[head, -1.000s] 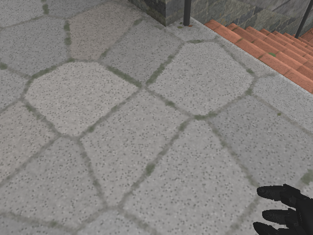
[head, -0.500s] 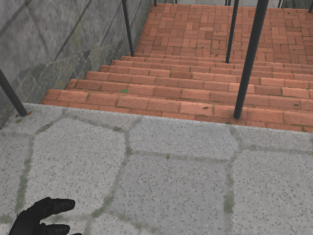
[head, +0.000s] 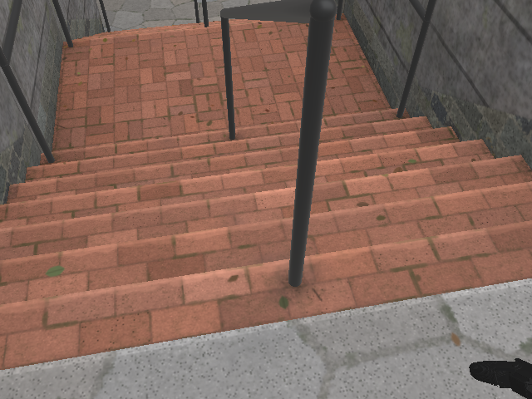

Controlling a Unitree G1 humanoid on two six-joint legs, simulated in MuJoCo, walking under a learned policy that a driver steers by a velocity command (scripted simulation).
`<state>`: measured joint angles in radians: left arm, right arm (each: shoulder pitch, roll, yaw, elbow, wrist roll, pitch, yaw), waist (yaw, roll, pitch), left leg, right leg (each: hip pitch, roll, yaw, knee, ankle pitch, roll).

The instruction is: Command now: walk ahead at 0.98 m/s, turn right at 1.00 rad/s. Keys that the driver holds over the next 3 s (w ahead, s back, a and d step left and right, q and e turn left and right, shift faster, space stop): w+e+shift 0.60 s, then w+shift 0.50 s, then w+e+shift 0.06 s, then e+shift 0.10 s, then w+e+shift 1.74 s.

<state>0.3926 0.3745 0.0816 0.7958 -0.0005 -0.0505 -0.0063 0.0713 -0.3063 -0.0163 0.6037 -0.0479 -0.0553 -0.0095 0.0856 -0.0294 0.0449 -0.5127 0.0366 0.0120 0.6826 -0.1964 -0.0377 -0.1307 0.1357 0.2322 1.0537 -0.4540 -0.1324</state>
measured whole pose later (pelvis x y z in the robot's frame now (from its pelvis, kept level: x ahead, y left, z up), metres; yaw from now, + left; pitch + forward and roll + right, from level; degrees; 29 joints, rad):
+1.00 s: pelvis +0.82 -0.21 -0.16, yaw -44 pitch -4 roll +1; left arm 0.93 0.43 0.04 0.75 0.00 -0.04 0.06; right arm 0.39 -0.30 -0.07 0.84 -0.02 0.01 0.01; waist 0.14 0.11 0.09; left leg -0.26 -0.08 0.05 0.68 -0.35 0.08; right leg -0.69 0.11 0.10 2.09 -0.67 -0.05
